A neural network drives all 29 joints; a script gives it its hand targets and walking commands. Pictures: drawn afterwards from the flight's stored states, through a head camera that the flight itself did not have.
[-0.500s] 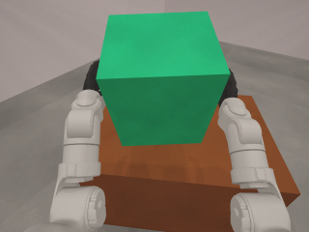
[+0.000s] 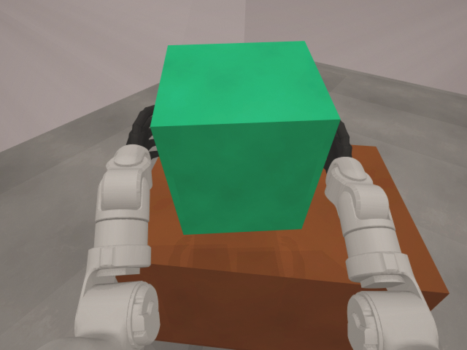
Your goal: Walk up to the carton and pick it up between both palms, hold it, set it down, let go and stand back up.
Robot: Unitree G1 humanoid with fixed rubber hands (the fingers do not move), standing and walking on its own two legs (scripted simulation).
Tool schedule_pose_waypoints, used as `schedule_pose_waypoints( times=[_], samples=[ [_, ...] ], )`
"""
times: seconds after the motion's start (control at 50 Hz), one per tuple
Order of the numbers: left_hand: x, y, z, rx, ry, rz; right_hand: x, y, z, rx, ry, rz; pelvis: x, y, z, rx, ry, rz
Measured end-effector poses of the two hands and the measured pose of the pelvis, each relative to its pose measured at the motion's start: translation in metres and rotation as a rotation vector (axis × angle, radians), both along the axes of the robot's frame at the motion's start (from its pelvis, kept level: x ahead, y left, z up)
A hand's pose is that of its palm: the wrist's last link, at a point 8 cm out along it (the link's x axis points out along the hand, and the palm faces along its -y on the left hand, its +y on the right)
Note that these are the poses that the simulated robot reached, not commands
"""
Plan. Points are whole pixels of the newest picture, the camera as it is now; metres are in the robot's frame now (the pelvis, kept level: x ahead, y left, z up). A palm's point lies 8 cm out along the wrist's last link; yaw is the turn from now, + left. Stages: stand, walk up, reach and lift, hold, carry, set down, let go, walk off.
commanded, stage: hold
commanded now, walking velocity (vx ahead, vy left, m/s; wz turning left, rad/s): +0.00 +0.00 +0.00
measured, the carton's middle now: (239, 144) +0.42 +0.01 +0.18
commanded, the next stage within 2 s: set down in 0.42 s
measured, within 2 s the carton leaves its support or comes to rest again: neither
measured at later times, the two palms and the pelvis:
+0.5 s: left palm (144, 168) +0.36 +0.17 +0.17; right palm (330, 178) +0.37 -0.16 +0.15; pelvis +0.00 +0.00 +0.00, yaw +0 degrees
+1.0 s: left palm (156, 166) +0.39 +0.16 +0.15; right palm (329, 178) +0.39 -0.16 +0.13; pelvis +0.01 +0.00 +0.00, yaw +0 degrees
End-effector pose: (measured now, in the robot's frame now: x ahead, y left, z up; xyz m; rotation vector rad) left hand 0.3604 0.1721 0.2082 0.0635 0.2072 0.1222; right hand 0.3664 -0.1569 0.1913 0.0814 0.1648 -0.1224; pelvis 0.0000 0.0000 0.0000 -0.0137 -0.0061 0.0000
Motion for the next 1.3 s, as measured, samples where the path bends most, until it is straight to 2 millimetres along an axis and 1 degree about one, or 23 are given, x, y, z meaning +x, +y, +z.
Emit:
schedule_pose_waypoints(
  times=[0.08, 0.12, 0.16, 0.26, 0.3, 0.32, 0.36, 0.48, 0.52, 0.54, 0.58, 0.64, 0.68, 0.72, 0.76, 0.84, 0.88, 0.92, 0.98, 1.08, 1.14, 1.2, 1.3],
  samples=[
    [0.002, 0.0, -0.033, -0.008, 0.121, -0.001, 0.001, 0.0, -0.034, -0.004, 0.117, 0.002, -0.004, 0.0, 0.0, 0.0, -0.006, 0.0],
    [0.003, -0.002, -0.037, 0.016, 0.126, 0.026, 0.002, 0.001, -0.039, -0.007, 0.123, 0.003, -0.006, 0.0, 0.0, 0.001, -0.008, 0.0],
    [0.004, -0.003, -0.03, 0.024, 0.082, 0.049, 0.003, 0.002, -0.032, -0.008, 0.082, -0.001, -0.005, -0.001, 0.0, 0.001, -0.008, 0.0],
    [0.002, -0.005, 0.011, 0.001, -0.083, 0.045, 0.001, 0.0, 0.011, -0.002, -0.077, -0.013, 0.002, 0.0, 0.0, 0.0, 0.002, 0.0],
    [0.0, -0.004, 0.019, 0.002, -0.104, 0.04, 0.0, 0.0, 0.02, -0.002, -0.099, -0.015, 0.005, 0.0, 0.0, 0.0, 0.006, 0.0],
    [0.0, -0.003, 0.02, 0.003, -0.102, 0.033, 0.0, 0.001, 0.021, -0.002, -0.097, -0.014, 0.005, 0.0, 0.0, 0.0, 0.006, 0.0],
    [0.0, 0.0, 0.014, 0.001, -0.066, 0.014, 0.0, 0.002, 0.015, -0.007, -0.063, -0.007, 0.005, 0.0, 0.0, 0.0, -0.001, 0.0],
    [0.002, 0.001, -0.034, -0.016, 0.123, -0.01, 0.0, 0.001, -0.035, -0.016, 0.123, 0.0, -0.001, 0.0, 0.0, 0.001, -0.014, 0.001],
    [0.004, -0.001, -0.04, 0.011, 0.127, 0.007, 0.002, 0.001, -0.043, -0.015, 0.127, -0.001, -0.003, 0.0, 0.0, 0.001, -0.017, 0.001],
    [0.005, -0.003, -0.039, 0.028, 0.109, 0.021, 0.003, 0.001, -0.043, -0.015, 0.11, -0.003, -0.003, 0.0, 0.0, 0.001, -0.018, 0.001],
    [0.006, -0.006, -0.027, 0.048, 0.039, 0.046, 0.004, 0.0, -0.033, -0.017, 0.042, -0.01, -0.002, 0.0, 0.0, 0.001, -0.016, 0.001],
    [0.006, -0.009, 0.004, 0.041, -0.108, 0.043, 0.006, -0.002, -0.004, -0.01, -0.101, -0.024, 0.003, 0.0, 0.0, 0.001, -0.01, 0.001],
    [0.007, -0.01, 0.019, 0.041, -0.171, 0.026, 0.005, -0.005, 0.012, -0.034, -0.167, -0.033, 0.006, 0.0, 0.001, 0.001, -0.008, 0.001],
    [0.011, -0.011, 0.021, 0.038, -0.16, -0.017, 0.004, -0.009, 0.016, -0.061, -0.174, -0.04, 0.008, -0.001, 0.001, 0.002, -0.023, 0.002],
    [0.013, -0.011, 0.009, 0.032, -0.095, -0.062, 0.004, -0.012, 0.007, -0.075, -0.132, -0.041, 0.009, -0.001, 0.002, 0.004, -0.043, 0.003],
    [0.018, -0.012, -0.034, 0.007, 0.067, -0.098, 0.007, -0.015, -0.033, -0.07, 0.003, -0.039, 0.009, -0.002, 0.002, 0.006, -0.066, 0.003],
    [0.021, -0.012, -0.052, 0.009, 0.108, -0.093, 0.009, -0.015, -0.051, -0.071, 0.039, -0.038, 0.006, -0.002, 0.002, 0.006, -0.069, 0.004],
    [0.024, -0.012, -0.061, 0.037, 0.101, -0.063, 0.012, -0.011, -0.062, -0.073, 0.031, -0.041, 0.004, -0.002, 0.002, 0.007, -0.072, 0.004],
    [0.029, -0.012, -0.06, 0.065, 0.026, 0.0, 0.018, -0.005, -0.06, -0.066, -0.041, -0.052, 0.005, -0.002, 0.002, 0.007, -0.072, 0.004],
    [0.037, -0.012, -0.043, 0.052, -0.072, -0.004, 0.026, -0.006, -0.037, -0.073, -0.138, -0.068, 0.015, -0.001, 0.002, 0.006, -0.058, 0.004],
    [0.04, -0.009, -0.047, 0.023, -0.057, -0.027, 0.028, -0.006, -0.032, -0.103, -0.142, -0.066, 0.02, -0.001, 0.002, 0.006, -0.051, 0.004],
    [0.041, -0.006, -0.063, -0.018, -0.008, -0.047, 0.03, -0.005, -0.042, -0.119, -0.102, -0.061, 0.02, -0.001, 0.002, 0.006, -0.05, 0.004],
    [0.043, -0.003, -0.096, -0.044, 0.084, -0.045, 0.031, -0.001, -0.074, -0.124, -0.009, -0.055, 0.019, 0.0, 0.002, 0.005, -0.051, 0.005]
  ],
)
